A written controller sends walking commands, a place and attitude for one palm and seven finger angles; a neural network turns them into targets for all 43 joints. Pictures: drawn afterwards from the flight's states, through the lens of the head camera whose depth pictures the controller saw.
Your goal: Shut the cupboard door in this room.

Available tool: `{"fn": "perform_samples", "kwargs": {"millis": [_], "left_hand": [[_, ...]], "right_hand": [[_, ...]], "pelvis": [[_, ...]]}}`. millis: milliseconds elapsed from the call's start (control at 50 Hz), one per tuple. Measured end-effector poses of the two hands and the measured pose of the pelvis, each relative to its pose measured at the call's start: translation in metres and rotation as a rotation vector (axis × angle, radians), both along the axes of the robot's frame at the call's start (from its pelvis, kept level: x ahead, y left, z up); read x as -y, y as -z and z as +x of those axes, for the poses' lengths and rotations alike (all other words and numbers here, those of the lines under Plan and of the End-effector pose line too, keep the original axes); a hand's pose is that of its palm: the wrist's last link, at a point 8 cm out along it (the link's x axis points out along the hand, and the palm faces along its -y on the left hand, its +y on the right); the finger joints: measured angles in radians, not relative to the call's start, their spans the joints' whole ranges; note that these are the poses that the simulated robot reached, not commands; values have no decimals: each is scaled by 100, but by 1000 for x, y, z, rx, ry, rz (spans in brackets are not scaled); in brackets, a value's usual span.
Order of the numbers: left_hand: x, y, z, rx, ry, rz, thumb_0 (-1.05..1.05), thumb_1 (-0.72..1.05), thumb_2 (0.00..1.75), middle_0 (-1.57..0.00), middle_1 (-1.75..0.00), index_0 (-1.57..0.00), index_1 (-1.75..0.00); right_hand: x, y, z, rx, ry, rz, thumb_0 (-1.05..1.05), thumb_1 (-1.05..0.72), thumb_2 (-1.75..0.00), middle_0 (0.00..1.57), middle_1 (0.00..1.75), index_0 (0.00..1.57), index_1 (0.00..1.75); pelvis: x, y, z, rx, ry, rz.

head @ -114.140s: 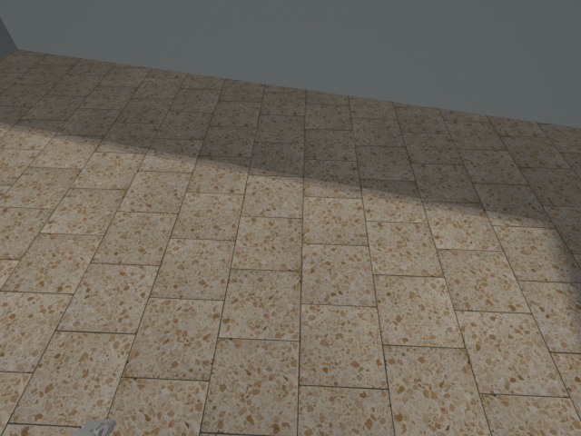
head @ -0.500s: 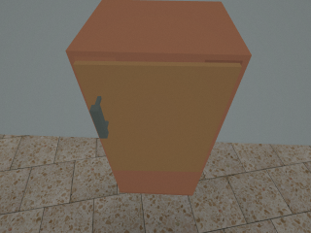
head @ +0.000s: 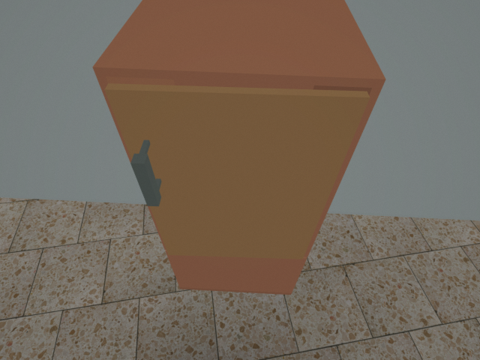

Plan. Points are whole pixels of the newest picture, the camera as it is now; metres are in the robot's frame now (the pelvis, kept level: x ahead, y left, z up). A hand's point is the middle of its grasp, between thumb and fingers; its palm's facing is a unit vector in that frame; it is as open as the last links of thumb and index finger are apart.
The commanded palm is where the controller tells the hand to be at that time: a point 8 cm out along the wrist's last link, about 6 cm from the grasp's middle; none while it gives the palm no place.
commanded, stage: look again from close up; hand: left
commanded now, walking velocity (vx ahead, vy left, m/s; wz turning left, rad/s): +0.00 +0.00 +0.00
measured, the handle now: (150, 173) +0.44 +0.20 +0.04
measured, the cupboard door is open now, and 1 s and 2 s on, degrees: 1 1 1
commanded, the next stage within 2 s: raise the hand and make a fist in 0.40 s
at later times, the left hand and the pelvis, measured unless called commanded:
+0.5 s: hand out of the picture +0.01 +0.19 -0.18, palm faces +0.03 -0.98 -0.17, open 7.3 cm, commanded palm +0.09 +0.24 -0.07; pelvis +0.00 +0.02 +0.00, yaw +1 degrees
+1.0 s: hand out of the picture +0.13 +0.19 -0.05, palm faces +0.12 -0.99 -0.02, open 5.8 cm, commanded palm +0.12 +0.24 -0.03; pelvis -0.03 +0.01 -0.10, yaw +4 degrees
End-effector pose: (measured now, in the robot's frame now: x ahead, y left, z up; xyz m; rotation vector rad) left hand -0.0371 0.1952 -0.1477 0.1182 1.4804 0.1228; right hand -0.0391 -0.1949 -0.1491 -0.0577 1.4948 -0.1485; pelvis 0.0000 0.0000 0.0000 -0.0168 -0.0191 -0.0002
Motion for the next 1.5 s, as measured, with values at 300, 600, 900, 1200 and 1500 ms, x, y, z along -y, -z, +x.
{"fn": "perform_samples", "kwargs": {"millis": [300, 600, 900, 1200, 1500], "left_hand": [[-29, 8, 36, 141, -9, 19, 0, 91, 90, -20, -30, -20, -30], [-66, -60, 107, 624, -90, 71, 1, 91, 90, -21, -30, -21, -30], [-41, -84, 154, 1380, 83, -146, 0, 91, 90, -40, -51, -40, -51], [-45, -123, 194, 1390, 150, -96, 1, 90, 90, -67, -81, -67, -81], [-57, -148, 212, 1424, 139, -74, 1, 90, 90, -94, -111, -94, -111]], "right_hand": [[20, -9, 67, 194, -85, -98, 1, -93, -90, 20, 30, 20, 30], [13, -34, 108, 490, -122, -154, 1, -91, -90, 20, 30, 20, 30], [27, -33, 221, 1027, -275, -154, 1, -90, -90, 20, 30, 20, 30], [0, 3, 221, 873, -243, -66, 1, -90, -90, 20, 30, 20, 30], [27, -13, 228, 829, -222, -156, 1, -90, -90, 20, 30, 20, 30]], "pelvis": [[-14, 6, 3, 11, -23, 3], [-24, 9, -5, -5, -30, 2], [-10, 94, -32, -174, -55, -6], [-3, 88, -8, -227, -69, -49], [-12, 73, 15, -226, -60, -34]]}}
